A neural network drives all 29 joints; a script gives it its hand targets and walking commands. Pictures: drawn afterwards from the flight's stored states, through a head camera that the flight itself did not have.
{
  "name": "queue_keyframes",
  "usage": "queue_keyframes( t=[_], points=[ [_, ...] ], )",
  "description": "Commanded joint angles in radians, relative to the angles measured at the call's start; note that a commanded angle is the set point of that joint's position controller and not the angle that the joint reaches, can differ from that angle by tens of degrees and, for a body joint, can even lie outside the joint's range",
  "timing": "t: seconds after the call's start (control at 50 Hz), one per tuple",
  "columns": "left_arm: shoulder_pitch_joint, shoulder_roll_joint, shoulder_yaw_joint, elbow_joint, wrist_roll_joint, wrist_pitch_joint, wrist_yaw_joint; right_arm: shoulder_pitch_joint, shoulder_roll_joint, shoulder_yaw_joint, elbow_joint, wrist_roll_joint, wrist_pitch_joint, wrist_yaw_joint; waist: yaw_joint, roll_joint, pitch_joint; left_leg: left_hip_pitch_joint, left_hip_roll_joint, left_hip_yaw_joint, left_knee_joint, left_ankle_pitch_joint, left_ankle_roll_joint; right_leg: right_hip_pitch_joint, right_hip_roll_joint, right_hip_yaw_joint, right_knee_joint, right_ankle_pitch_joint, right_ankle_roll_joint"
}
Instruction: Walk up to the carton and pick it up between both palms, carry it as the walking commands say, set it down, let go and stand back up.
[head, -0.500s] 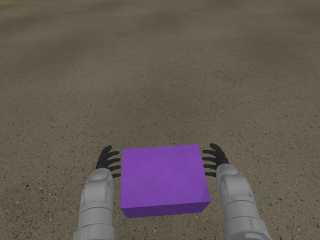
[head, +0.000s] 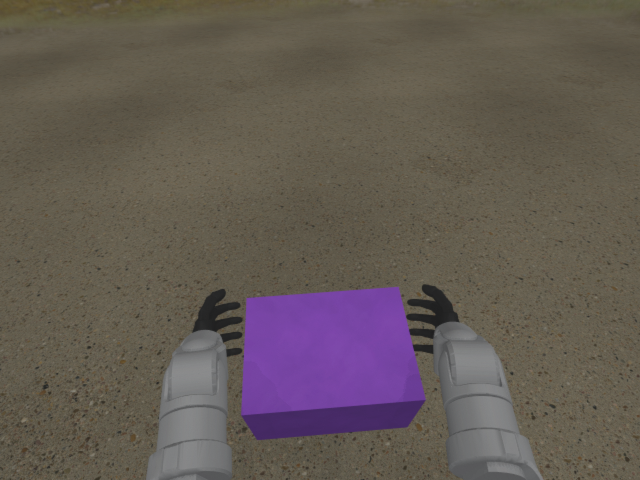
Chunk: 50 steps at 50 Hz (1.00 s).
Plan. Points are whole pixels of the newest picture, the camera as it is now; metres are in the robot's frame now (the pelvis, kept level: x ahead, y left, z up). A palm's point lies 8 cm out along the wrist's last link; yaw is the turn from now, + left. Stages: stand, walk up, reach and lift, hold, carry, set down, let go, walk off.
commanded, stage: reach and lift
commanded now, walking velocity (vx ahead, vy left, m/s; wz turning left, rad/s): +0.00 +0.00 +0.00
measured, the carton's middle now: (327, 363) +0.32 +0.00 -0.04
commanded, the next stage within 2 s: hold in 0.66 s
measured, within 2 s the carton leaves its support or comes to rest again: neither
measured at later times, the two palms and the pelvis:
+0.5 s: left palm (206, 343) +0.29 +0.16 +0.05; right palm (445, 339) +0.29 -0.15 +0.05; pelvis +0.01 +0.00 +0.00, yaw +0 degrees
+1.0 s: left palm (203, 350) +0.28 +0.16 +0.05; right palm (447, 344) +0.28 -0.15 +0.05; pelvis +0.00 +0.00 +0.00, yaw +0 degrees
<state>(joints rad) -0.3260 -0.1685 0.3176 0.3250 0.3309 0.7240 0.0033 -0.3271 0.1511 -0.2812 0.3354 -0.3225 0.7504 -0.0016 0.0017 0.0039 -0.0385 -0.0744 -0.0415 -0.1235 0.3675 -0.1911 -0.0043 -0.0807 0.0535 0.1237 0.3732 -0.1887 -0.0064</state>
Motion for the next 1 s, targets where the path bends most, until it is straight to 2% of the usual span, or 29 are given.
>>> queue_keyframes(
  t=[0.0, 0.48, 0.66, 0.98],
  points=[
    [-0.540, -0.925, -0.550, 0.032, -0.292, -0.019, -0.293, -0.605, 0.938, 0.545, -0.034, 0.313, -0.056, 0.289, 0.006, -0.005, -0.215, 0.019, -0.036, 0.055, -0.057, 0.093, 0.001, 0.049, 0.021, -0.042, -0.060, 0.106, 0.023],
    [-0.404, -0.914, -0.601, -0.059, -0.307, -0.008, -0.275, -0.468, 0.892, 0.592, -0.147, 0.323, -0.044, 0.276, -0.007, 0.002, -0.223, 0.064, -0.038, 0.037, -0.071, 0.240, -0.011, 0.086, 0.032, -0.038, -0.072, 0.221, 0.020],
    [-0.398, -0.915, -0.612, -0.076, -0.312, -0.008, -0.273, -0.464, 0.889, 0.602, -0.159, 0.326, -0.045, 0.278, -0.007, 0.001, -0.210, 0.055, -0.041, 0.040, -0.072, 0.201, -0.011, 0.074, 0.031, -0.039, -0.071, 0.183, 0.016],
    [-0.456, -0.917, -0.599, -0.042, -0.311, -0.011, -0.289, -0.508, 0.911, 0.586, -0.111, 0.318, -0.046, 0.287, -0.007, -0.005, -0.187, 0.027, -0.039, 0.048, -0.071, 0.088, -0.004, 0.052, 0.025, -0.043, -0.073, 0.084, 0.013]
  ],
)
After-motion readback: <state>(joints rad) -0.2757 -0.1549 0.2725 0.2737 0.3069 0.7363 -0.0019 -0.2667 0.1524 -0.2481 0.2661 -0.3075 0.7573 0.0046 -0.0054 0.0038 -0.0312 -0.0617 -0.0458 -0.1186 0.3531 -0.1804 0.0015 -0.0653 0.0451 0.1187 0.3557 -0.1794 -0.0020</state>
